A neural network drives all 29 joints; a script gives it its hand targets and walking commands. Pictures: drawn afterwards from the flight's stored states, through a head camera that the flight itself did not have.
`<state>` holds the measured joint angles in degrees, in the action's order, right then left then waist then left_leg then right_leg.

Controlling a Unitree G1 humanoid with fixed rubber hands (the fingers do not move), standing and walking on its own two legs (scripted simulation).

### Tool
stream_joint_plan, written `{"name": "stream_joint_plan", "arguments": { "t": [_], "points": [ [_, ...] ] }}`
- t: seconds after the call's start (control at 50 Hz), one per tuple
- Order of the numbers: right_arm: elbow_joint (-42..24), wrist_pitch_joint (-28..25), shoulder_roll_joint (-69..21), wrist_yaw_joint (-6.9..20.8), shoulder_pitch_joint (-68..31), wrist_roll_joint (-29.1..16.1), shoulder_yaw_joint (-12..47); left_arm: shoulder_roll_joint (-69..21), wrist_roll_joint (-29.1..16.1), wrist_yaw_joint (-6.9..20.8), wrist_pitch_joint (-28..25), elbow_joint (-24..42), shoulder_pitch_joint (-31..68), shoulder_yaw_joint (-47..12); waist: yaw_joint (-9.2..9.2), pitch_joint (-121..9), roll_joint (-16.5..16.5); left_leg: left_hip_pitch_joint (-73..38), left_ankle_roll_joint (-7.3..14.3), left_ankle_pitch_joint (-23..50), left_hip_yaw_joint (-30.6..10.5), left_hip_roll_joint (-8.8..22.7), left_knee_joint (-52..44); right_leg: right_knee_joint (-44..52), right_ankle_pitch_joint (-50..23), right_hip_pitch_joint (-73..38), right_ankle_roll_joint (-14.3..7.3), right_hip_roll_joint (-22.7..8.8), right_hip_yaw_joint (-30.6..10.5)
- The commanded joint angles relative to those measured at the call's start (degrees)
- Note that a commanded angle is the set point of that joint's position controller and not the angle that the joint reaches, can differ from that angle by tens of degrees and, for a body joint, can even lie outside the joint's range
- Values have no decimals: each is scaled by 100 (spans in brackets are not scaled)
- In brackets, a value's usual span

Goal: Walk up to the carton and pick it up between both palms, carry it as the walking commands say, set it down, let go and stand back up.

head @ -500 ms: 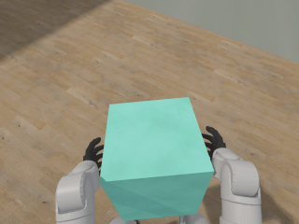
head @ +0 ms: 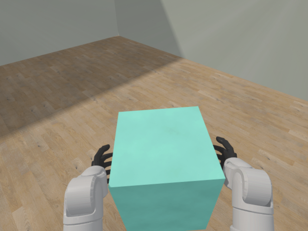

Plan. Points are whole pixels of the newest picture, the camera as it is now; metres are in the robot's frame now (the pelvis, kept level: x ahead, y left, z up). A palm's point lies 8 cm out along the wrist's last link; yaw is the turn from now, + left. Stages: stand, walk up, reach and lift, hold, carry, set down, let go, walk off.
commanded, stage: carry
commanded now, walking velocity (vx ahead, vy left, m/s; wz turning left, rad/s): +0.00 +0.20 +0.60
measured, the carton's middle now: (162, 171) +0.30 -0.02 +0.03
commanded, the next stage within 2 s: none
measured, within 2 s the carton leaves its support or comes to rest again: neither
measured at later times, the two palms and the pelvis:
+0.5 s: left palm out of the picture +0.21 +0.34 +0.15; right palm (139, 138) +0.30 +0.04 +0.16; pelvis +0.00 +0.13 +0.05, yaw +18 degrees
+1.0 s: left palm out of the picture +0.08 +0.57 +0.09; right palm (20, 183) +0.24 +0.31 +0.10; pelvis -0.08 +0.32 +0.04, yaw +24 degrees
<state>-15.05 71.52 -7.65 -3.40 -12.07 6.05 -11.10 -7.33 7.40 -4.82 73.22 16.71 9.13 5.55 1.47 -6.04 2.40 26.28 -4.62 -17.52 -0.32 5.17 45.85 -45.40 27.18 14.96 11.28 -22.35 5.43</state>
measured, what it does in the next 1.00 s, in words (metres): steps to the left, turning left: right foot, then left foot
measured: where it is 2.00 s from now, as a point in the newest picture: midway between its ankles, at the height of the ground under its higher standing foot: outside the picture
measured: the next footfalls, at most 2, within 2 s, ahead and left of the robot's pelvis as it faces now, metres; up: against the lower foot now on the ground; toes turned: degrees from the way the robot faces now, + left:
right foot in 0.28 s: -0.01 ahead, +0.03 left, +0.00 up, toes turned +4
left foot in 0.74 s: +0.06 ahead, +0.40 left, +0.00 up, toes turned +30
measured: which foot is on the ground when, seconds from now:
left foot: down 0.00-0.30, up 0.32-0.72, down 0.74-1.00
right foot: down 0.00-0.00, up 0.02-0.26, down 0.28-0.74, up 0.76-1.00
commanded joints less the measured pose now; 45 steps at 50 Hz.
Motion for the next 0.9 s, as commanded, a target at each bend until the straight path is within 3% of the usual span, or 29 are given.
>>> {"name": "stream_joint_plan", "arguments": {
  "t": [0.0, 0.02, 0.04, 0.08, 0.1, 0.16, 0.2, 0.22, 0.24, 0.26, 0.28, 0.3, 0.32, 0.36, 0.44, 0.52, 0.56, 0.6, 0.62, 0.64, 0.66, 0.68, 0.7, 0.72, 0.76, 0.78, 0.8, 0.84, 0.88],
  "points": [
    [-243, -69, -5284, 1506, -2648, -2422, 4204, -5279, -2227, 1317, -227, 465, 3017, -3700, 15, -1186, -1379, -1244, 1415, 3507, -2424, 658, -1975, -2046, 1747, 1554, -292, 1803, -106],
    [-558, -112, -5236, 1506, -2662, -2416, 4153, -5526, -2284, 1298, -302, 476, 2910, -3749, -29, -1535, -1254, -1978, 1242, 4219, -1800, 252, -1298, -2145, 1222, 1741, -435, 1750, -256],
    [-975, -209, -5259, 1478, -2575, -2523, 4189, -5656, -2443, 1227, -430, 842, 2821, -3843, 7, -2541, -1544, -3233, 1217, 5454, -1478, 325, -713, -2095, 899, 2268, -552, 1865, -276],
    [-1924, -495, -5396, 1409, -3118, -2661, 4314, -5977, -2714, 1183, -622, 1544, 3304, -4054, -11, -3385, -1669, -3774, 1201, 5232, -1280, 222, -620, -1773, 575, 2015, -619, 1936, -269],
    [-1910, -554, -5460, 1405, -2919, -2593, 4256, -6004, -2760, 1172, -673, 1940, 3472, -4188, -55, -3484, -1891, -3494, 1203, 4616, -1222, 162, -795, -1355, 396, 1598, -639, 1850, -338],
    [-2251, -735, -5445, 1209, -2396, -2420, 4464, -5691, -3039, 1190, -874, 2945, 3657, -4446, -54, -3302, -1598, -3224, 1581, 5500, -1779, 483, -1119, -246, 451, 1095, -792, 1924, -473],
    [-2264, -663, -5174, 1071, -1954, -2243, 4619, -5319, -2968, 1270, -840, 2926, 3010, -4184, -266, -3067, -848, -2099, 1388, 5019, -1766, 371, -1010, 1570, -504, -346, -999, 1759, -612],
    [-2118, -593, -5037, 962, -1768, -2102, 4632, -5236, -2860, 1352, -767, 2443, 2456, -3991, -389, -3051, 273, -802, 1011, 3251, -1150, -73, -345, 2330, -2198, -1715, -1138, 984, -1173],
    [-2061, -501, -5036, 914, -1569, -2031, 4701, -4994, -2789, 1418, -731, 2323, 2297, -3872, -193, -2838, 2375, 1055, 617, -845, -141, -916, 807, 1717, -5822, -2946, -1483, -558, -2396],
    [-2255, -457, -4785, 885, -1543, -1932, 4744, -4981, -2639, 1478, -648, 1809, 1573, -3814, -167, -2598, 2393, 1919, 497, -1527, 19, -671, 1768, 1228, -7858, -3308, -1883, -972, -2403],
    [-2191, -371, -4755, 864, -1854, -1914, 4805, -4967, -2517, 1563, -555, 1191, 1293, -3547, -220, -2355, 2202, 2035, 458, -1094, -135, -429, 1901, 1004, -8313, -3344, -1998, -731, -1907],
    [-2320, -304, -4519, 913, -2169, -1998, 4831, -4956, -2365, 1625, -539, 719, 1009, -3361, -227, -2057, 2297, 1996, 441, -643, -223, -164, 1898, 927, -7507, -3040, -2067, -612, -1521],
    [-1902, -220, -4502, 912, -2094, -1884, 4724, -4942, -2348, 1664, -401, 437, 1116, -3396, -203, -1547, 1737, 2056, 506, -602, 25, -325, 1862, 997, -7263, -2869, -1831, -293, -989],
    [-1579, -155, -4461, 965, -2049, -1892, 4711, -4644, -2378, 1706, -377, 743, 1562, -3476, -225, -980, 1491, 2084, 413, -475, 359, -585, 1354, 1093, -7095, -2495, -1473, 56, -558],
    [-503, 62, -4833, 1198, -1659, -2047, 4607, -4393, -2380, 1571, -327, 1710, 2967, -3765, -287, -123, 308, 1711, 267, -202, 782, -566, 883, 1463, -5933, -1476, -1396, 59, -225],
    [-44, 115, -5059, 1278, -1635, -2165, 4475, -4462, -2091, 1483, -127, 1058, 2399, -3642, -256, -406, 316, 948, 217, 242, 804, -298, 640, 1700, -4939, -1190, -1253, -140, 239],
    [-392, 87, -5127, 1260, -2218, -2216, 4501, -4768, -2132, 1522, -88, 784, 2484, -3660, -222, -615, 679, 561, 322, 546, 796, -183, 262, 1632, -4392, -961, -1119, 16, 643],
    [-740, 44, -5102, 1253, -2715, -2324, 4581, -4773, -2127, 1540, -120, 712, 2486, -3631, -202, -779, 1579, 101, 319, 752, 1072, -190, -328, 1367, -3788, -839, -931, 141, 813],
    [-927, 58, -5018, 1275, -2839, -2368, 4597, -4908, -2140, 1508, -148, 553, 2423, -3573, -146, -959, 1987, -534, 308, 896, 875, -7, -733, 1114, -3004, -412, -787, 83, 750],
    [-1171, 1, -5039, 1297, -3207, -2544, 4671, -4989, -2201, 1491, -203, 807, 2798, -3663, -53, -1314, 1478, -1387, 404, 885, 455, 58, -1210, 364, -2055, -86, -571, 443, 690],
    [-1124, -30, -5005, 1307, -3283, -2602, 4643, -4920, -2193, 1465, -202, 716, 2738, -3617, 27, -1307, 202, -1897, 482, 1569, -206, 352, -2046, -409, -351, 490, -436, 913, 700],
    [-1118, -44, -4938, 1313, -3460, -2589, 4497, -5024, -2267, 1426, -234, 819, 2965, -3725, -20, -1460, -1635, -2414, 902, 2830, -2088, 1505, -2331, -1603, 1704, 1504, -277, 1624, 587],
    [-1171, -87, -4979, 1334, -3408, -2522, 4524, -5069, -2329, 1427, -308, 902, 3201, -3844, -73, -1457, -1749, -2116, 1179, 2748, -2918, 1803, -2662, -2084, 2178, 1570, -344, 1735, -119],
    [-1062, -100, -5025, 1370, -3342, -2487, 4505, -5236, -2364, 1403, -364, 757, 3230, -3891, -104, -1268, -1387, -1871, 1135, 2469, -2611, 1612, -2714, -2496, 1906, 1538, -449, 1607, -389],
    [-693, -96, -5000, 1451, -2447, -2320, 4195, -5263, -2530, 1342, -380, 990, 3437, -4190, -99, -1440, -1416, -2022, 813, 374, -2028, 1238, -2871, -2722, 1161, 1834, -613, 1606, -452],
    [-514, -120, -5050, 1481, -2120, -2248, 4002, -5358, -2595, 1302, -444, 1171, 3483, -4316, -145, -1699, -1616, -1978, 698, -437, -1404, 936, -2833, -2658, 698, 1715, -804, 1609, -379],
    [-283, -150, -5198, 1510, -1737, -2175, 3835, -5480, -2657, 1259, -474, 1319, 3510, -4382, -168, -2143, -1774, -2130, 229, -874, -1038, 722, -2947, -2495, 430, 1494, -904, 1674, -392],
    [-403, -271, -5481, 1547, -1849, -2255, 3784, -5591, -2762, 1210, -561, 1907, 3667, -4580, -226, -2554, -1925, -2368, -157, -629, -367, 422, -3079, -2057, -118, 1092, -868, 1753, -236],
    [-935, -398, -5395, 1529, -2089, -2282, 3873, -5684, -2810, 1175, -641, 2013, 3514, -4629, -227, -2718, -1562, -2753, -233, 295, -189, 337, -3091, -1451, -150, 837, -886, 2040, -7]
  ]
}}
